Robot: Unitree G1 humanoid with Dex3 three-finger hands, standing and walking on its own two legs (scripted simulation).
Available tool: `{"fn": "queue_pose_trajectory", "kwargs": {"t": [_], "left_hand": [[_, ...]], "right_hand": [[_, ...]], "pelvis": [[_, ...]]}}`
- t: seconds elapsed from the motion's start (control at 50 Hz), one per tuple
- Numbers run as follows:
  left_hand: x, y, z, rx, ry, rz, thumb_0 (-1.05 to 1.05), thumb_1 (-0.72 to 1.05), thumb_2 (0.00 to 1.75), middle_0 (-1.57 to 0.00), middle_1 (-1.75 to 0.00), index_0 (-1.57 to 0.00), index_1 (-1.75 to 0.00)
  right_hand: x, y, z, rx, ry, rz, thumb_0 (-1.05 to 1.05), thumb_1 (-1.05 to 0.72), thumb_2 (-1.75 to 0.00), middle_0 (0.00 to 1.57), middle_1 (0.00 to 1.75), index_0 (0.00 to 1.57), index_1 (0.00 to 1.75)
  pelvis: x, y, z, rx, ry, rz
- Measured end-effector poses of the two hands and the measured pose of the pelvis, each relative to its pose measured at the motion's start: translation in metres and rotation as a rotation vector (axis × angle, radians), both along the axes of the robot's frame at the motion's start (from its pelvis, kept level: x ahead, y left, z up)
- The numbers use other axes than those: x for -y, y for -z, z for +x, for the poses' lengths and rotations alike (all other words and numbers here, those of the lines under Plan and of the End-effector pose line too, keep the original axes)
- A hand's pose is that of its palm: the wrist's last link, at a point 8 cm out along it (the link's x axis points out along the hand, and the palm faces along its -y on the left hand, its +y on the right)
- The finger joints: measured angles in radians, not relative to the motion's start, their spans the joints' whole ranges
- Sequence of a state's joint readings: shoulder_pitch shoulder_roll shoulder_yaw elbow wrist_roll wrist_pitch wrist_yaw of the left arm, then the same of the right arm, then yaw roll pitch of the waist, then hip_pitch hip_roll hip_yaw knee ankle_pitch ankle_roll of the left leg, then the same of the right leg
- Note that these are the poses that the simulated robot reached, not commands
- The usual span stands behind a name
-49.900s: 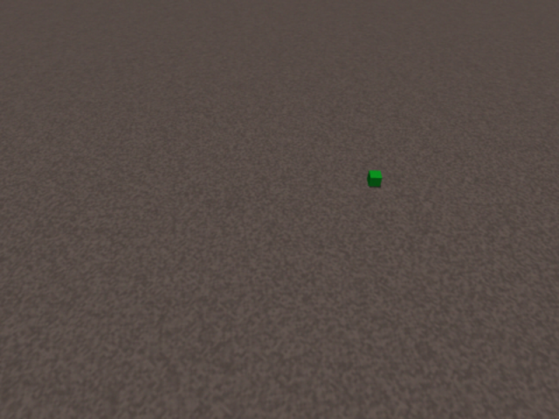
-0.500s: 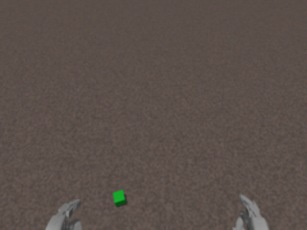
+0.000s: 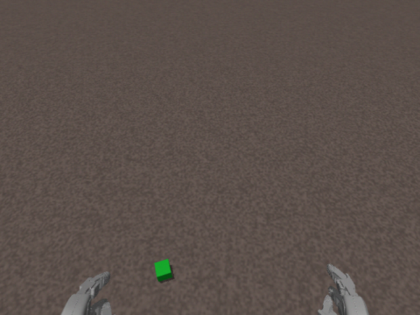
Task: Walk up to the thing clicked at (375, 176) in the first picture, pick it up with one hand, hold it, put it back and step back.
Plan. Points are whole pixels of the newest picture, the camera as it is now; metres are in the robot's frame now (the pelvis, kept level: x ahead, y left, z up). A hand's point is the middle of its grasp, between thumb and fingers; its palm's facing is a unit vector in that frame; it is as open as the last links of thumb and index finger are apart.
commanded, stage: home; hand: left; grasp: from above
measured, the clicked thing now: (163, 270) +0.46 +0.20 -0.68
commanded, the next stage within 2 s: stand in 0.56 s
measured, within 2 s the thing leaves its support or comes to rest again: neither
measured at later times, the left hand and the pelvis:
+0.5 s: hand out of the picture +0.16 +0.18 -0.04, palm faces +0.05 -0.98 -0.20, open 7.4 cm; pelvis +0.00 +0.00 +0.00, yaw +0 degrees
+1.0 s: hand out of the picture +0.08 +0.24 -0.11, palm faces +0.05 -0.94 -0.34, open 7.4 cm; pelvis +0.00 +0.00 +0.04, yaw +1 degrees
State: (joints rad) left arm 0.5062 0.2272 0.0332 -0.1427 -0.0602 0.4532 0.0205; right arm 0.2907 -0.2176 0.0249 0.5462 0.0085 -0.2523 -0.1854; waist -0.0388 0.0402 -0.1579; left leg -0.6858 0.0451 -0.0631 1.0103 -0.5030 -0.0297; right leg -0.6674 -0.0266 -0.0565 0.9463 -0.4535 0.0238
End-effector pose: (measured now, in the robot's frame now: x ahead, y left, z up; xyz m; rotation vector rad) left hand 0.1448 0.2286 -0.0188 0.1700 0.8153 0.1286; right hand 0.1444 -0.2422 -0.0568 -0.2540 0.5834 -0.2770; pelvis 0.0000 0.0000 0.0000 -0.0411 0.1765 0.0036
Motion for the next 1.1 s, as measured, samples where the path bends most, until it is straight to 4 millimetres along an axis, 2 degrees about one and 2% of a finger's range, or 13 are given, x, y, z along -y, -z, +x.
{"fn": "queue_pose_trajectory", "kwargs": {"t": [0.24, 0.66, 0.74, 0.82, 0.92, 1.1], "left_hand": [[-0.002, -0.001, 0.004, 0.003, 0.002, 0.001, 0.01, 0.90, 0.90, -0.20, -0.30, -0.20, -0.30], [-0.003, -0.001, 0.000, 0.005, 0.003, 0.004, 0.01, 0.90, 0.90, -0.20, -0.30, -0.20, -0.30], [-0.015, 0.019, 0.003, 0.027, 0.037, 0.094, 0.01, 0.90, 0.90, -0.20, -0.30, -0.20, -0.30], [-0.033, 0.037, -0.013, -0.059, 0.014, 0.130, 0.01, 0.90, 0.90, -0.20, -0.30, -0.20, -0.30], [-0.052, 0.051, -0.047, -0.200, -0.041, 0.136, 0.01, 0.90, 0.90, -0.20, -0.30, -0.20, -0.30], [-0.058, 0.057, -0.103, -0.398, -0.115, 0.110, 0.01, 0.90, 0.90, -0.20, -0.30, -0.20, -0.30]], "right_hand": [[-0.002, 0.001, 0.003, -0.008, 0.001, 0.005, 0.01, -0.90, -0.90, 0.21, 0.30, 0.21, 0.30], [-0.004, 0.000, 0.001, -0.002, -0.005, 0.007, 0.01, -0.91, -0.90, 0.21, 0.30, 0.21, 0.30], [0.002, 0.017, -0.007, -0.225, -0.141, -0.034, 0.01, -0.90, -0.90, 0.21, 0.30, 0.21, 0.30], [0.016, 0.024, -0.022, -0.381, -0.142, -0.006, 0.01, -0.90, -0.90, 0.21, 0.30, 0.21, 0.30], [0.029, 0.020, -0.045, -0.478, -0.079, 0.008, 0.01, -0.91, -0.90, 0.21, 0.30, 0.21, 0.30], [0.029, 0.016, -0.074, -0.612, -0.017, 0.032, 0.00, -0.91, -0.90, 0.20, 0.30, 0.21, 0.30]], "pelvis": [[-0.001, 0.000, 0.004, -0.004, 0.001, -0.002], [-0.002, 0.001, 0.000, 0.001, 0.000, -0.003], [-0.001, -0.008, -0.008, 0.088, -0.004, 0.022], [0.000, -0.017, -0.010, 0.132, -0.005, 0.043], [-0.003, -0.028, -0.006, 0.164, -0.006, 0.044], [-0.006, -0.047, -0.001, 0.209, -0.017, 0.035]]}}
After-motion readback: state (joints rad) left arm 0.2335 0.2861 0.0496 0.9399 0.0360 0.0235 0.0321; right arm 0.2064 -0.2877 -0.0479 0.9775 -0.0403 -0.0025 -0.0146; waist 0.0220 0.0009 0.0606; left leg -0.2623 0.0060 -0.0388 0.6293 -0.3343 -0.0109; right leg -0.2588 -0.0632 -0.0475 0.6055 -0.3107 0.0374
